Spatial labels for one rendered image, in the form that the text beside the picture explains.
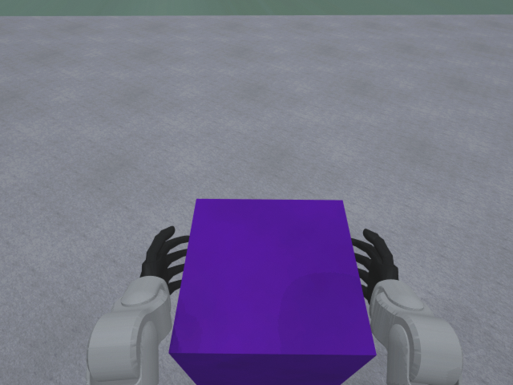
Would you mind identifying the robot left hand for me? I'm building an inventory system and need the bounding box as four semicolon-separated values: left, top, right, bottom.
140;226;190;295

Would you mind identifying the carton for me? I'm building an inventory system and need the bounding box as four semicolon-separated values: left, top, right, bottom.
168;199;377;385

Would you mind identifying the robot right hand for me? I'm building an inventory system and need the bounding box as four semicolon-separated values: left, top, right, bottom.
351;229;398;304

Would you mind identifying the robot left forearm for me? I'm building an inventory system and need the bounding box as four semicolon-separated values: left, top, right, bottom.
86;276;172;385

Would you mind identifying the robot right forearm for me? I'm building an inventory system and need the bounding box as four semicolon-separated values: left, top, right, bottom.
370;279;463;385

